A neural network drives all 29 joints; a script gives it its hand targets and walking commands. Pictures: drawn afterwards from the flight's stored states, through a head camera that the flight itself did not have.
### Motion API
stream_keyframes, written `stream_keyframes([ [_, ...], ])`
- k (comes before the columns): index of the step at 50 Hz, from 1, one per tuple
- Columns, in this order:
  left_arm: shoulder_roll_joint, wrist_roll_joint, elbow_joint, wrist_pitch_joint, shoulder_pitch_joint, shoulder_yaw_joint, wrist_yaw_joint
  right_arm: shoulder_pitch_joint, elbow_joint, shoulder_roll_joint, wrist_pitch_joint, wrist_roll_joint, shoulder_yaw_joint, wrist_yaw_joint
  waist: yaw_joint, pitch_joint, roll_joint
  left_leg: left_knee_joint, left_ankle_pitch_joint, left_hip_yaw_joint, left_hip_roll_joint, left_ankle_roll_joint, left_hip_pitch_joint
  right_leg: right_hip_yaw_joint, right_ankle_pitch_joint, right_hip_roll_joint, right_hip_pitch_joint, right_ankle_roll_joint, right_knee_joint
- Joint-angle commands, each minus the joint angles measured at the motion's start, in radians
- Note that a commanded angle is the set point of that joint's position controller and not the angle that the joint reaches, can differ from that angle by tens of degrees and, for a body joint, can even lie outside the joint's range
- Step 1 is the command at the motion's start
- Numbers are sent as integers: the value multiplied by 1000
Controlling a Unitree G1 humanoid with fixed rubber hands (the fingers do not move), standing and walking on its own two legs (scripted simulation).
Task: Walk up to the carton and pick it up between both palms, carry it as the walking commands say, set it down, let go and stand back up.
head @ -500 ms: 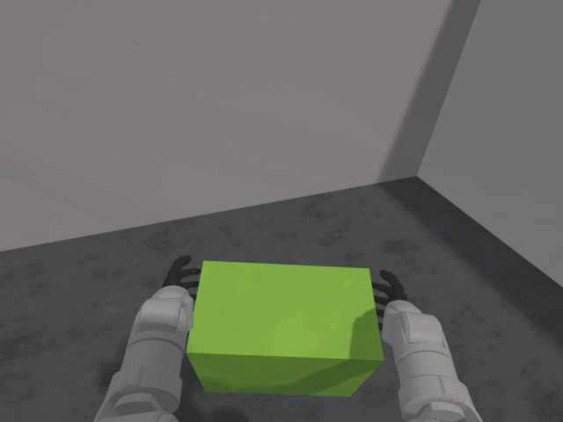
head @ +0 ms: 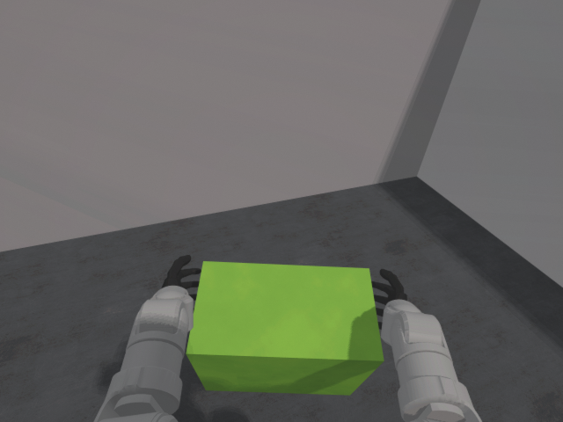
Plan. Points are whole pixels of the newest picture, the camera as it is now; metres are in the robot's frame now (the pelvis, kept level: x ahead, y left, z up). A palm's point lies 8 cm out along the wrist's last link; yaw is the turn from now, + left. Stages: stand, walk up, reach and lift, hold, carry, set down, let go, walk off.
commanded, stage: hold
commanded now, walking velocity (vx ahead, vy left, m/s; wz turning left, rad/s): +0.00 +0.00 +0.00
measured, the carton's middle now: (282, 333) +0.31 -0.01 -0.05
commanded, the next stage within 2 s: carry in 0.16 s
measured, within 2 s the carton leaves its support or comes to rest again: neither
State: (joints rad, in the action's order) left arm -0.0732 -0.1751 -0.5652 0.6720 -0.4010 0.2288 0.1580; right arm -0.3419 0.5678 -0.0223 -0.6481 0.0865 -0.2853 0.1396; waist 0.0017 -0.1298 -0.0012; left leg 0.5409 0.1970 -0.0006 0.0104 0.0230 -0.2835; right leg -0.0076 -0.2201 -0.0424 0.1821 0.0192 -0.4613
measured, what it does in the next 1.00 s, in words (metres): steps on the spot: left foot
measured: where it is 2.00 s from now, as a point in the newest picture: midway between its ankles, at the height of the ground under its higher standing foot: outside the picture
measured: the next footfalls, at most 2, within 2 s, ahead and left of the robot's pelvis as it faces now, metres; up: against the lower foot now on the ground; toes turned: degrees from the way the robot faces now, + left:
left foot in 0.96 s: +0.01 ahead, +0.09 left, +0.00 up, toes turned +1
left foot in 1.72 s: -0.08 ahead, +0.08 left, +0.00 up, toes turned +2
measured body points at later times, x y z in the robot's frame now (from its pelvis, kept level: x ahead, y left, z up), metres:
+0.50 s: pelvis -0.02 -0.03 -0.01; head -0.10 -0.03 +0.43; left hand +0.30 +0.13 +0.07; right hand +0.28 -0.22 +0.06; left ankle +0.05 +0.10 -0.73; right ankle +0.02 -0.12 -0.74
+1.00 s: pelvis -0.03 -0.05 -0.02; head -0.07 -0.05 +0.43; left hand +0.27 +0.11 +0.07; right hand +0.26 -0.23 +0.06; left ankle +0.00 +0.09 -0.74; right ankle +0.01 -0.13 -0.73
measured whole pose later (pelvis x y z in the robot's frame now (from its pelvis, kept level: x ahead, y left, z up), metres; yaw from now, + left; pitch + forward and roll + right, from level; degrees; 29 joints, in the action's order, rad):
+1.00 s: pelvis -0.03 -0.05 -0.02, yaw -1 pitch +0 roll +1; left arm -0.08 -0.17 -0.01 1.27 -0.39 0.20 0.13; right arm -0.35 -0.02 -0.04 -1.30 0.09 -0.19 0.20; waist 0.00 -0.12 -0.01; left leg 0.67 0.29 -0.02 0.03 -0.03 -0.37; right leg -0.02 -0.31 -0.04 0.42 0.07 -0.72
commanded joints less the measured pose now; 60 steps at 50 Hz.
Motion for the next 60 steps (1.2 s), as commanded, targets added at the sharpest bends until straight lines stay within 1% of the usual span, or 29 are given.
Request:
stream_keyframes([
  [1, -1128, 239, 119, -24, -523, -467, -535, -812, -326, -1050, 30, -181, 582, -520, 5, -394, -3, -157, -148, 69, -58, -24, 352, 79, 47, -30, -15, 7, 115],
  [7, -1130, 236, 110, -24, -526, -463, -535, -826, -328, -1051, 32, -180, 583, -520, 9, -390, -5, -158, -133, 68, -59, -22, 347, 80, 33, -30, -11, 6, 115],
  [8, -1089, 208, 32, -48, -651, -466, -507, -944, -241, -962, 39, -169, 540, -495, -21, -408, 98, -21, -386, 141, 214, -5, 250, 32, 104, 179, 37, -18, -127],
  [10, -1092, 270, 157, -40, -683, -516, -488, -930, -343, -989, 29, -221, 614, -471, -9, -431, 133, -31, -376, 237, 287, 34, 231, 27, 49, 129, 90, -25, -186],
  [12, -1088, 313, 219, -14, -748, -540, -476, -977, -370, -1014, 2, -243, 639, -452, 14, -382, 145, -91, -167, 281, 321, 66, 133, 18, -78, 94, 99, -28, -165],
  [16, -1046, 342, 234, 95, -639, -537, -455, -939, -466, -1022, -98, -262, 671, -421, 13, -254, 17, -119, 343, 199, 240, 21, -144, 124, -179, 142, 16, 30, -52],
  [19, -1023, 382, 296, 183, -598, -549, -444, -955, -573, -1018, -181, -316, 704, -402, -2, -220, -176, 141, 187, 9, 87, -26, -147, 263, -239, 257, 93, 82, 129],
  [21, -1024, 407, 369, 239, -582, -558, -435, -979, -644, -1013, -240, -361, 733, -391, -8, -220, -206, 221, 179, -46, 52, -19, -63, 219, -268, 267, 188, 101, 150],
  [24, -1017, 442, 455, 328, -597, -573, -417, -989, -695, -1021, -337, -408, 751, -378, -18, -237, -141, 107, 179, -4, 82, 11, 1, 137, -169, 206, 221, 89, 53],
  [26, -1023, 450, 474, 383, -555, -585, -403, -916, -709, -1021, -396, -416, 745, -369, -22, -326, 55, -44, 21, 236, 247, 59, 83, 72, -12, 122, 234, 38, -158],
  [27, -1031, 466, 506, 403, -565, -606, -398, -897, -737, -1027, -420, -429, 751, -365, -16, -342, 158, -85, -55, 389, 360, 107, 107, 44, -107, 76, 277, 8, -276],
  [29, -1056, 503, 578, 442, -612, -655, -395, -901, -797, -1054, -460, -454, 768, -358, -7, -291, 184, -139, 102, 417, 418, 144, 9, 31, -206, 70, 274, -4, -364],
  [31, -1075, 527, 602, 485, -616, -660, -399, -888, -815, -1075, -503, -457, 777, -350, 3, -229, 129, -155, 345, 306, 341, 86, -173, 44, -161, 73, 148, 21, -253],
  [32, -1080, 538, 604, 507, -595, -659, -401, -881, -831, -1074, -523, -460, 782, -346, 8, -228, 113, -112, 331, 222, 277, 45, -242, 60, -155, 73, 52, 38, -156],
  [33, -1077, 548, 622, 524, -609, -658, -402, -898, -857, -1072, -539, -472, 785, -342, 9, -236, 31, 2, 278, 143, 200, 6, -269, 151, -197, 119, 3, 67, -16],
  [34, -1058, 545, 622, 540, -607, -648, -402, -891, -864, -1073, -557, -476, 782, -341, 4, -252, -187, 243, 248, 14, 72, -48, -313, 368, -117, 272, -18, 122, 146],
  [35, -1063, 543, 624, 554, -603, -642, -401, -930, -880, -1064, -573, -487, 782, -339, 5, -234, -259, 402, 312, -71, 15, -79, -339, 395, 11, 357, 24, 176, 156],
  [38, -1063, 538, 634, 584, -595, -616, -400, -957, -894, -1056, -601, -498, 780, -337, 3, -252, -173, 463, 351, -74, 31, -64, -328, 248, 155, 292, -3, 196, 77],
  [42, -1061, 542, 661, 600, -569, -598, -399, -916, -885, -1071, -626, -497, 761, -332, 11, -301, -213, 256, 322, -109, 18, -64, -265, 172, 445, 247, -86, 203, 0],
  [45, -1066, 546, 672, 604, -540, -609, -391, -891, -891, -1080, -628, -493, 748, -332, -8, -382, -147, -43, 61, -67, 45, -39, -56, 78, 486, 181, -45, 151, -96],
  [47, -1081, 558, 705, 599, -554, -630, -384, -874, -913, -1086, -622, -485, 741, -334, -20, -477, 5, -30, -300, 131, 199, 19, 185, 60, 337, 116, 128, 71, -200],
  [48, -1088, 568, 739, 595, -570, -641, -381, -843, -914, -1086, -617, -478, 737, -336, -21, -501, 152, -20, -538, 308, 346, 83, 281, 36, 116, 72, 270, 32, -289],
  [49, -1094, 569, 765, 589, -586, -653, -383, -842, -913, -1097, -608, -478, 742, -336, -16, -460, 231, -17, -611, 387, 441, 153, 287, 3, -221, 42, 361, 11, -336],
  [51, -1115, 600, 811, 580, -661, -710, -392, -854, -938, -1111, -596, -471, 756, -332, -9, -375, 225, -54, -326, 324, 420, 131, 150, 16, -218, 61, 304, 19, -259],
  [53, -1120, 606, 807, 581, -637, -717, -399, -838, -946, -1119, -595, -461, 769, -324, 4, -355, 161, 9, -211, 151, 293, 43, -9, 20, -93, 65, 97, 43, -68],
  [54, -1113, 605, 796, 585, -642, -715, -403, -832, -950, -1111, -593, -459, 771, -320, -1, -365, 83, 95, -152, 72, 209, -9, -74, 96, 33, 114, 3, 62, 40],
  [55, -1084, 596, 778, 589, -635, -702, -404, -841, -948, -1103, -597, -461, 770, -318, -4, -353, -117, 231, 109, -7, 114, -64, -221, 274, 282, 256, -74, 104, 74],
  [56, -1078, 585, 753, 593, -608, -689, -405, -860, -938, -1081, -605, -463, 762, -321, 0, -331, -225, 316, 327, -79, 62, -90, -288, 317, 364, 335, -82, 164, 81],
  [60, -1070, 555, 707, 600, -533, -664, -406, -814, -890, -1070, -614, -455, 773, -328, 9, -316, -158, 298, 348, -98, 43, -72, -262, 177, 358, 260, -80, 206, 20],
])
